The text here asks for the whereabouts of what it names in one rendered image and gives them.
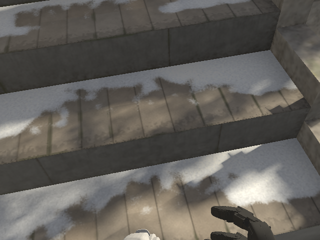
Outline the robot left shin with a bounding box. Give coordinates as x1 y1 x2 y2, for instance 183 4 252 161
135 229 151 236

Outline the robot right hand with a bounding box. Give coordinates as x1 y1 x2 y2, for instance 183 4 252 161
204 206 276 240

